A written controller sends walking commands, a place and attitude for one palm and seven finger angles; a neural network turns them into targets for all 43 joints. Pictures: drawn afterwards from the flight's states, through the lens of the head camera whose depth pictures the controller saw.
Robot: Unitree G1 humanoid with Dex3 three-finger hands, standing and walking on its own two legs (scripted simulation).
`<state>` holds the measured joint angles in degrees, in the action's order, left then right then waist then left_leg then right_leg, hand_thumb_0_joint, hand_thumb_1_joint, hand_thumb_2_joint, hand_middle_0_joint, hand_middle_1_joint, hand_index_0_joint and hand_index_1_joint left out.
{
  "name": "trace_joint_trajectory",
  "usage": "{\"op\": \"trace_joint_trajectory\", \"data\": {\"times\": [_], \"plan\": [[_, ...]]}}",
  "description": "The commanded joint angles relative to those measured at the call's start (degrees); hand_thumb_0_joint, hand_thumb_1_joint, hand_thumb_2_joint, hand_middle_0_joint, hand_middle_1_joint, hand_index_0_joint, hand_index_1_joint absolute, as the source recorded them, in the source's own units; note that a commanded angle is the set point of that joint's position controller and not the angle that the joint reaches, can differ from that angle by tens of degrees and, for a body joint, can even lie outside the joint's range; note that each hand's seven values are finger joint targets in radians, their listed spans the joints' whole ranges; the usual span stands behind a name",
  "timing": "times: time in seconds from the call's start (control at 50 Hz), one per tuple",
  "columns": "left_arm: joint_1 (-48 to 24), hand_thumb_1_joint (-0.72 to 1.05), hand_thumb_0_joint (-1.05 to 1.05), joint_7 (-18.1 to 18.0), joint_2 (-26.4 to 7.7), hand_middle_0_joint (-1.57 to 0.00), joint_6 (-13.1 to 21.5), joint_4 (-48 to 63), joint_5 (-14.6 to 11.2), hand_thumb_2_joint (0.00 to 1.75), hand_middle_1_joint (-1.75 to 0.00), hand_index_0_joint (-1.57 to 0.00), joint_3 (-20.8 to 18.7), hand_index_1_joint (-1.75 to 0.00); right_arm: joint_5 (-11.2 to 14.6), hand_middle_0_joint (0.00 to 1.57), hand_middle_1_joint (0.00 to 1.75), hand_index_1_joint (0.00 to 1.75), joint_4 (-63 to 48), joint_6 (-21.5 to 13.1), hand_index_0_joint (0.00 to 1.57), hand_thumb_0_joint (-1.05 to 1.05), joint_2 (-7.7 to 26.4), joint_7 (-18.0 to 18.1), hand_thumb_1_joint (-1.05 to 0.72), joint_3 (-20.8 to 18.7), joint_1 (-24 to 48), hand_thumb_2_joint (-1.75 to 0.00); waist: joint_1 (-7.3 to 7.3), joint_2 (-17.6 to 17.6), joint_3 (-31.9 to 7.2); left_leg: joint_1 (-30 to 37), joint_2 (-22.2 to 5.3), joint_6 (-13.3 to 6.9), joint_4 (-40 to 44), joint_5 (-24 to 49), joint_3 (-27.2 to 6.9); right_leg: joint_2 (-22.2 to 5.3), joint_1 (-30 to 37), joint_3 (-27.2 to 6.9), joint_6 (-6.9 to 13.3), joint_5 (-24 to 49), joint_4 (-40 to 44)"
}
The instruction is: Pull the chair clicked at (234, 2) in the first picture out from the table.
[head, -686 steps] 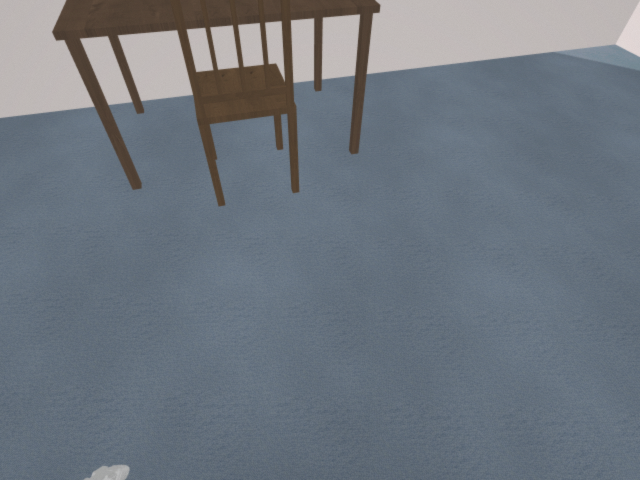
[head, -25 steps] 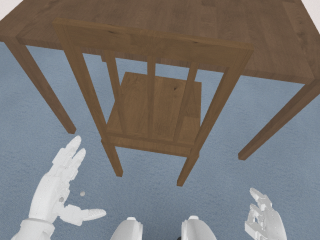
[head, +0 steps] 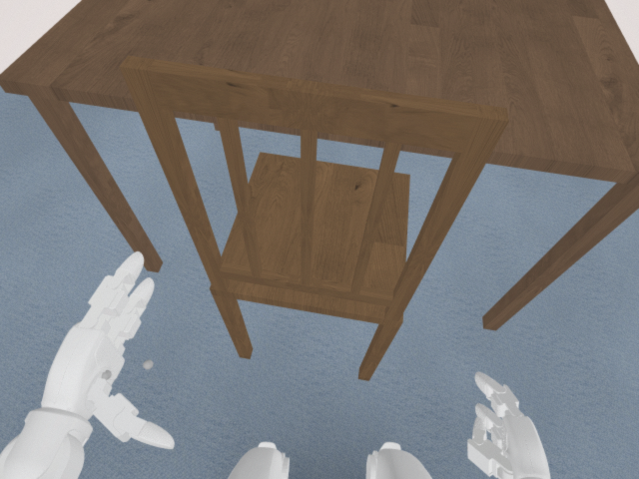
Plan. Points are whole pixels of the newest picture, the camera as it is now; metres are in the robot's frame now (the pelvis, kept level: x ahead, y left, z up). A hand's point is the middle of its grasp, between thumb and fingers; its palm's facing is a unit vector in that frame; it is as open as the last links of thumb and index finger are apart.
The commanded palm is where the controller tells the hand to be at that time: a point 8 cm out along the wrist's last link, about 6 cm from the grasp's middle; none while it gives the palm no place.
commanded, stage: raise the hand toward the chair's back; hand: left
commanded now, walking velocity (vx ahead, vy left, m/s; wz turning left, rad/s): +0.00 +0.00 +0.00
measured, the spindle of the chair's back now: (307, 223) +0.45 +0.05 +0.02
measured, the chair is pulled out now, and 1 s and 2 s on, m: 0.00 0.00 0.00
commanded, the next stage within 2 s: aim the fingers beside a spindle in 0.54 s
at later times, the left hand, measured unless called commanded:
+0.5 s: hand (144, 364) +0.23 +0.21 +0.04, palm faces -0.10 -0.99 -0.07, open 16.9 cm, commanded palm +0.22 +0.26 +0.05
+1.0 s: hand (177, 356) +0.25 +0.18 +0.03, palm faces -0.13 -0.99 -0.05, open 16.9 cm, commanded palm +0.24 +0.23 +0.03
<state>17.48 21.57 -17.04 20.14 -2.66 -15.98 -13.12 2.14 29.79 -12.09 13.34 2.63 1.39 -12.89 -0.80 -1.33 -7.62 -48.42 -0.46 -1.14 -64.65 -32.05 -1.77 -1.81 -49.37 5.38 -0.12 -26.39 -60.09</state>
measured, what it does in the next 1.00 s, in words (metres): stands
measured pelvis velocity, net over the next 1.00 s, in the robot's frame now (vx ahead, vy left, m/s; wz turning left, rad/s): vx -0.01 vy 0.00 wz -0.01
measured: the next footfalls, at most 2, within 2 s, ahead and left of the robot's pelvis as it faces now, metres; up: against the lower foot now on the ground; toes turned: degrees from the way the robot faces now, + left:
none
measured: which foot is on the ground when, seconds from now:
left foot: down 0.00-1.00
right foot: down 0.00-1.00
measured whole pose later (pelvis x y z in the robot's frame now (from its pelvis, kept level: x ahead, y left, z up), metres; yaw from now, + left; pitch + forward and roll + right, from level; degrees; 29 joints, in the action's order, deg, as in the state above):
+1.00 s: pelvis -0.01 +0.00 -0.01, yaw +0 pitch +17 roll -2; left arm 14.0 19.0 -15.2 21.1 -4.3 -14.2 -9.8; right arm 1.9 29.6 -12.4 14.1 2.1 0.6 -13.5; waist -1.8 -1.0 -7.9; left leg -50.6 -0.2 -1.2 -65.8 -32.0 -1.0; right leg -2.0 -52.1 4.5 -0.2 -26.4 -61.9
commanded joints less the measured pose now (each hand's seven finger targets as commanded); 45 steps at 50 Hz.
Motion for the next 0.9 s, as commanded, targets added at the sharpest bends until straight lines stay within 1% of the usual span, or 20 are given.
{"op": "trace_joint_trajectory", "data": {"times": [0.0, 0.08, 0.1, 0.2, 0.24, 0.34, 0.36, 0.42, 0.46, 0.5, 0.52, 0.56, 0.62, 0.64, 0.68, 0.7, 0.74, 0.76, 0.82, 0.88], "plan": [[-4.2, -0.5, 0.0, 0.7, -9.2, -0.06, 3.7, 10.0, -2.3, 0.3, -0.08, -0.06, -6.0, -0.08, 0.2, 0.2, 0.3, 0.3, -8.2, -3.4, 0.2, 0.0, 9.3, 0.8, -0.9, -4.1, 0.5, -0.9, -0.56, -1.7, -14.4, 8.5, 0.6, 0.8, 10.9, 22.2, -1.0, 1.6, 12.2, -1.1, 1.5, 13.6, 7.3], [-3.6, -0.5, 0.0, 1.2, -8.1, -0.06, 3.7, 8.1, -2.8, 0.3, -0.08, -0.06, -5.4, -0.08, 0.4, 0.2, 0.3, 0.3, -8.1, -3.7, 0.2, 0.0, 9.4, 0.7, -0.9, -4.3, 0.5, -0.9, -0.46, -0.9, -13.8, 8.0, 0.8, 0.7, 11.4, 21.2, -0.9, 1.6, 12.5, -1.1, 1.5, 12.9, 7.8], [-3.7, -0.5, 0.0, 1.4, -8.1, -0.06, 3.6, 8.0, -2.9, 0.3, -0.08, -0.06, -5.2, -0.08, 0.4, 0.2, 0.3, 0.3, -8.3, -3.7, 0.2, 0.0, 9.5, 0.6, -0.9, -4.3, 0.6, -0.9, -0.43, -2.0, -13.3, 8.0, 0.8, 0.7, 11.5, 20.7, -0.7, 1.5, 12.0, -1.3, 1.5, 12.4, 8.1], [-4.0, -0.5, 0.0, 1.0, -9.0, -0.06, 4.3, 8.1, -2.5, 0.3, -0.08, -0.06, -5.7, -0.08, 0.4, 0.2, 0.3, 0.3, -8.3, -3.9, 0.2, 0.0, 9.6, 0.4, -0.9, -4.5, 0.5, -0.9, -0.35, -1.5, -12.7, 7.3, 0.9, 0.6, 11.8, 18.7, -0.7, 1.5, 12.1, -1.6, 1.6, 10.3, 8.4], [-4.7, -0.5, 0.0, 0.6, -9.8, -0.06, 5.1, 9.7, -2.4, 0.3, -0.08, -0.06, -6.2, -0.08, 0.3, 0.2, 0.3, 0.3, -8.4, -4.1, 0.2, 0.0, 9.6, 0.3, -0.9, -4.5, 0.3, -0.9, -0.15, -3.3, -13.7, 7.9, 0.8, 0.7, 11.9, 19.2, -0.7, 1.5, 12.0, -1.7, 1.7, 10.4, 8.1], [-5.0, -0.5, 0.0, 0.4, -8.7, -0.06, 5.8, 9.0, -2.5, 0.3, -0.08, -0.06, -5.3, -0.08, 0.3, 0.2, 0.3, 0.3, -8.0, -4.1, 0.2, 0.0, 9.6, 0.2, -0.9, -4.3, 0.5, -0.9, -0.72, -3.1, -12.4, 7.3, 0.8, 0.7, 11.8, 17.5, -0.8, 1.6, 10.8, -1.5, 1.6, 8.8, 8.2], [-5.1, -0.5, 0.0, 0.3, -9.5, -0.06, 5.7, 8.7, -2.3, 0.3, -0.08, -0.06, -5.9, -0.08, 0.2, 0.2, 0.3, 0.3, -7.9, -4.1, 0.2, 0.0, 9.6, 0.2, -0.9, -4.3, 0.5, -0.9, -0.83, -2.2, -12.5, 7.2, 0.7, 0.5, 11.6, 17.7, -0.7, 1.7, 11.1, -1.7, 1.6, 9.0, 8.2], [-5.1, -0.5, 0.0, 0.5, -9.3, -0.06, 5.8, 9.9, -2.2, 0.3, -0.08, -0.06, -5.4, -0.08, 0.2, 0.2, 0.3, 0.3, -7.9, -4.3, 0.2, 0.0, 9.5, 0.2, -0.9, -4.3, 0.5, -0.9, -0.6, -4.3, -13.7, 8.5, 0.7, 0.7, 11.7, 19.8, -0.9, 1.5, 11.3, -1.5, 1.6, 10.8, 7.8], [-3.9, -0.5, 0.0, 0.4, -9.5, -0.06, 5.2, 8.3, -2.0, 0.3, -0.08, -0.06, -5.9, -0.08, 0.2, 0.2, 0.3, 0.3, -7.6, -4.2, 0.2, 0.0, 9.6, 0.1, -0.9, -4.4, 0.5, -0.9, -0.68, -2.2, -13.5, 8.1, 0.5, 0.6, 11.5, 20.1, -1.0, 1.7, 11.2, -1.3, 1.5, 11.0, 7.7], [-4.7, -0.5, 0.0, 0.9, -8.3, -0.06, 4.7, 8.0, -2.4, 0.3, -0.08, -0.06, -4.8, -0.08, 0.3, 0.2, 0.3, 0.3, -7.9, -4.0, 0.2, 0.0, 9.6, 0.2, -0.9, -4.1, 0.7, -0.9, -0.93, -2.7, -12.1, 7.5, 0.7, 0.6, 11.8, 17.9, -1.0, 1.6, 10.5, -1.2, 1.5, 9.3, 8.1], [-5.0, -0.5, 0.0, 1.0, -8.6, -0.06, 4.6, 7.8, -2.4, 0.3, -0.08, -0.06, -5.1, -0.08, 0.4, 0.2, 0.3, 0.3, -8.0, -4.0, 0.2, 0.0, 9.7, 0.3, -0.9, -4.2, 0.7, -0.9, -1.04, -1.6, -11.8, 6.9, 0.7, 0.6, 11.8, 17.0, -1.0, 1.6, 10.4, -1.3, 1.4, 8.5, 8.3], [-5.3, -0.5, 0.0, 1.1, -9.0, -0.06, 4.4, 7.7, -2.4, 0.3, -0.08, -0.06, -5.3, -0.08, 0.4, 0.2, 0.3, 0.3, -8.1, -4.0, 0.2, 0.0, 9.8, 0.5, -0.9, -4.0, 0.9, -0.9, -1.13, -1.0, -12.0, 6.5, 0.8, 0.3, 11.5, 16.0, -0.9, 1.7, 10.5, -1.6, 1.4, 7.6, 8.6], [-5.8, -0.5, 0.0, 1.0, -9.5, -0.06, 4.8, 10.0, -2.2, 0.3, -0.08, -0.06, -5.4, -0.08, 0.3, 0.2, 0.3, 0.3, -8.3, -4.3, 0.2, 0.0, 9.6, 0.5, -0.9, -4.0, 0.7, -0.9, -0.69, -3.3, -13.6, 8.3, 0.7, 0.6, 11.8, 18.2, -1.3, 1.6, 10.6, -1.3, 1.6, 9.2, 7.8], [-5.8, -0.5, 0.0, 1.0, -7.6, -0.06, 4.8, 9.8, -2.1, 0.3, -0.08, -0.06, -3.5, -0.08, 0.2, 0.2, 0.3, 0.3, -8.3, -4.4, 0.2, 0.0, 9.5, 0.5, -0.9, -3.9, 0.7, -0.9, -0.97, -3.6, -13.4, 8.6, 0.7, 0.6, 11.6, 18.9, -1.3, 1.6, 10.0, -1.1, 1.6, 9.7, 7.5], [-7.2, -0.5, 0.0, 0.4, -6.8, -0.06, 4.8, 9.2, -1.8, 0.3, -0.08, -0.06, -2.6, -0.08, 0.2, 0.2, 0.3, 0.3, -7.8, -4.6, 0.2, 0.0, 9.6, 0.4, -0.9, -4.0, 0.3, -0.9, -1.56, -1.9, -13.1, 8.0, 0.5, 0.7, 10.9, 18.9, -1.6, 1.7, 8.9, -1.0, 1.4, 9.8, 7.0], [-7.7, -0.5, 0.0, 0.4, -5.9, -0.06, 4.9, 9.5, -1.7, 0.3, -0.08, -0.06, -1.4, -0.08, 0.1, 0.2, 0.3, 0.3, -7.8, -4.7, 0.2, 0.0, 9.6, 0.4, -0.9, -4.0, 0.4, -0.9, -1.67, -2.8, -12.9, 8.0, 0.5, 0.8, 10.8, 18.0, -1.6, 1.6, 8.0, -1.0, 1.4, 9.0, 6.9], [-8.4, -0.5, 0.0, -0.2, -6.3, -0.06, 4.9, 9.2, -1.0, 0.3, -0.08, -0.06, -1.3, -0.08, 0.1, 0.2, 0.3, 0.3, -7.7, -4.6, 0.2, 0.0, 9.8, 0.4, -0.9, -4.1, 0.2, -0.9, -1.64, -2.6, -12.6, 7.4, 0.5, 0.9, 10.7, 17.8, -1.8, 1.5, 7.2, -0.9, 1.5, 8.6, 6.3], [-7.9, -0.5, 0.0, -0.8, -7.0, -0.06, 4.8, 8.5, -0.5, 0.3, -0.08, -0.06, -1.9, -0.08, 0.0, 0.2, 0.3, 0.3, -7.7, -4.5, 0.2, 0.0, 9.8, 0.3, -0.9, -4.2, 0.1, -0.9, -1.37, -1.4, -13.2, 7.0, 0.5, 0.8, 10.5, 17.8, -1.7, 1.6, 7.6, -1.0, 1.5, 8.5, 6.1], [-7.9, -0.5, 0.0, -1.6, -6.2, -0.06, 4.8, 10.1, 0.0, 0.3, -0.08, -0.06, -0.9, -0.08, 0.0, 0.2, 0.3, 0.3, -8.3, -4.2, 0.2, 0.0, 9.5, 0.2, -0.9, -4.1, 0.2, -0.9, -0.86, -3.5, -14.7, 7.6, 0.6, 1.0, 10.5, 18.9, -1.4, 1.3, 7.9, -1.0, 1.7, 9.3, 5.6], [-6.6, -0.5, 0.0, -2.8, -6.2, -0.06, 4.6, 10.0, 0.3, 0.3, -0.08, -0.06, -1.4, -0.08, -0.1, 0.2, 0.3, 0.3, -8.6, -3.5, 0.2, 0.0, 9.2, 0.0, -0.9, -4.3, 0.2, -0.9, -0.47, -2.1, -15.5, 6.9, 0.6, 1.1, 10.1, 20.5, -1.3, 1.3, 9.0, -1.0, 1.6, 10.9, 5.0]]}}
